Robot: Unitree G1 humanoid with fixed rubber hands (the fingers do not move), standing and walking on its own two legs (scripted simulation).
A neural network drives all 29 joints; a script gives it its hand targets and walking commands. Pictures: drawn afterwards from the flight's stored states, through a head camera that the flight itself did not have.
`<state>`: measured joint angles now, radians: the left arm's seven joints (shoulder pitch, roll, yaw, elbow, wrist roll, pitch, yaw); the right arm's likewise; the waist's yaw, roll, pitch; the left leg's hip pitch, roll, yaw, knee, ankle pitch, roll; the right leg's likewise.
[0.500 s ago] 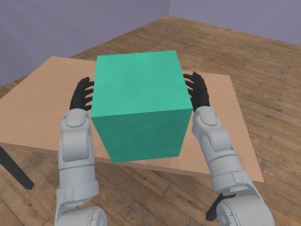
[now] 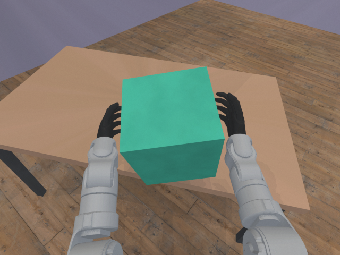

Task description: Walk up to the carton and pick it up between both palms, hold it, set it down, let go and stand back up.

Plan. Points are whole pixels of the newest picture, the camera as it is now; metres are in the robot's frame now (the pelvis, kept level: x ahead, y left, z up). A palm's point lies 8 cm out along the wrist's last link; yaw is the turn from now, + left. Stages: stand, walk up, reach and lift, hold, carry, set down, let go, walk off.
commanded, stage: set down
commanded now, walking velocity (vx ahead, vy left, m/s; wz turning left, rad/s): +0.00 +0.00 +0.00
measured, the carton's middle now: (173, 132) +0.41 -0.02 +0.05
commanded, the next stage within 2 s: none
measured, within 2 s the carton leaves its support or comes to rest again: neither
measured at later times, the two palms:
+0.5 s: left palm (102, 133) +0.37 +0.16 +0.10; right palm (228, 125) +0.37 -0.14 +0.12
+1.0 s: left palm (120, 129) +0.40 +0.12 +0.08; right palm (237, 121) +0.39 -0.17 +0.11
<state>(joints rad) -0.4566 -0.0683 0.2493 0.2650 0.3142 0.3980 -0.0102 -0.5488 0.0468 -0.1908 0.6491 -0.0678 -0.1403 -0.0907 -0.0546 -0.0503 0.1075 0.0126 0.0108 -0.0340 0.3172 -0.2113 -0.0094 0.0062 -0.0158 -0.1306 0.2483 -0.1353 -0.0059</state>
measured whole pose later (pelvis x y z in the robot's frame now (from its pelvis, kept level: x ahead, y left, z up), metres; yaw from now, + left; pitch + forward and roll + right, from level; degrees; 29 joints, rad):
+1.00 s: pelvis +0.01 -0.01 +0.00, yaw -2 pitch -2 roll -1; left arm -0.66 -0.08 0.41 0.72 0.35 0.15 0.01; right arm -0.71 0.05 -0.42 0.91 -0.22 -0.20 -0.06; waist -0.01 -0.05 0.05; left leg -0.04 0.03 0.01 0.27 -0.20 -0.01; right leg -0.08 0.00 -0.09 0.23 -0.12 -0.01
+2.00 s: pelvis +0.02 +0.00 +0.00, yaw -2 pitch +10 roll -1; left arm -0.80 -0.02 0.49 1.03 0.32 -0.11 0.03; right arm -0.77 0.11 -0.70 0.97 -0.47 -0.26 -0.05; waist -0.02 -0.01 -0.07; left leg -0.29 0.01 0.01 0.32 -0.20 0.00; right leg -0.32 -0.02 -0.09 0.27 -0.12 0.00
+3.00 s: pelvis +0.02 +0.00 -0.01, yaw -1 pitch +20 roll -1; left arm -0.90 0.02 0.55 1.17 0.38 -0.35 0.05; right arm -0.84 0.10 -0.78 1.06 -0.54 -0.43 -0.07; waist -0.07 0.01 -0.08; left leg -0.51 0.02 -0.01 0.38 -0.21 0.00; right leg -0.50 -0.02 -0.13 0.27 -0.11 -0.01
